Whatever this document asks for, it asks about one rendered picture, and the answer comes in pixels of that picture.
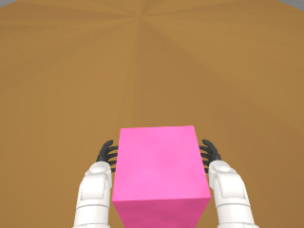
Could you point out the robot left forearm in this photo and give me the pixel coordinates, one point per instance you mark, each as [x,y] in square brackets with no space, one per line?
[93,202]

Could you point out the robot right forearm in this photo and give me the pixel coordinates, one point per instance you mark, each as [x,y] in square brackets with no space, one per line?
[231,199]

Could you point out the right robot hand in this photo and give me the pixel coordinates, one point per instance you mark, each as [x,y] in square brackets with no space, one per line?
[213,154]

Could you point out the left robot hand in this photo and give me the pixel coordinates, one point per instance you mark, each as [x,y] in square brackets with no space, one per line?
[104,156]

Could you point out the carton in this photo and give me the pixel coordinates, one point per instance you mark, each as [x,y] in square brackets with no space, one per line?
[160,181]

